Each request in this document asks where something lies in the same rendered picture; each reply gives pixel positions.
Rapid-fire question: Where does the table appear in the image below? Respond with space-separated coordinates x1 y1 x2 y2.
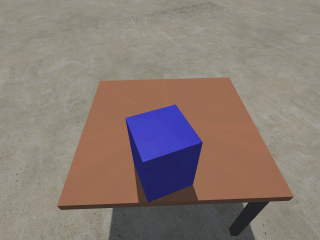
57 77 294 236

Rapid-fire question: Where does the carton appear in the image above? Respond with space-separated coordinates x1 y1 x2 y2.
125 104 203 203

